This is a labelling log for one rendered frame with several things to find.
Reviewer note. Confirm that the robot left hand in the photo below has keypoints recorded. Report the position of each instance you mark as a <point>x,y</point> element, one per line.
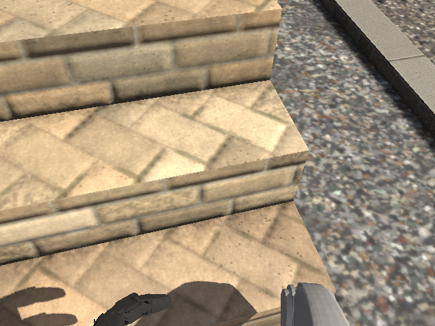
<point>133,307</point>

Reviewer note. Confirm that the right robot thigh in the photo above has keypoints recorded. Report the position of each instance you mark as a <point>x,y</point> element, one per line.
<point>310,304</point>

